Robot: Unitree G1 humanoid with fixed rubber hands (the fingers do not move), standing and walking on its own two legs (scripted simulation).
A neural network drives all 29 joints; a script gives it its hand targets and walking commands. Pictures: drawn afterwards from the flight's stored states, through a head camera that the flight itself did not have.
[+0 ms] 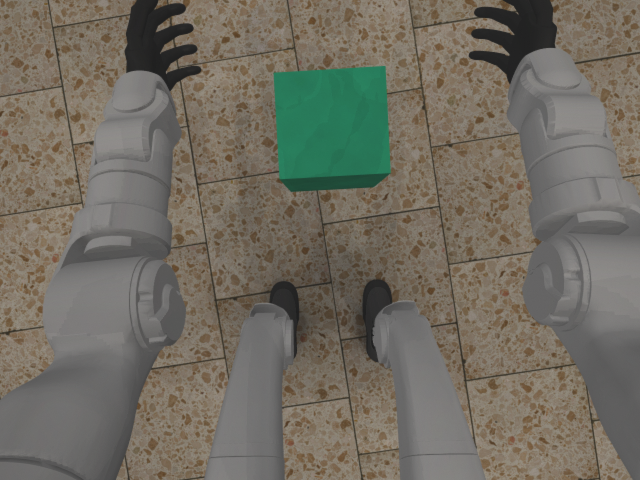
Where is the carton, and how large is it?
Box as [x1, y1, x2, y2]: [274, 66, 390, 191]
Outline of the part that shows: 385,66 274,73 279,178 291,191 374,186 390,172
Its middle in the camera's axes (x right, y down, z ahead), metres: +0.03 -0.22 +0.84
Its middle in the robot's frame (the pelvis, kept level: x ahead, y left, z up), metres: +0.55 +0.00 -0.54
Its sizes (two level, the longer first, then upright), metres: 0.210 0.200 0.250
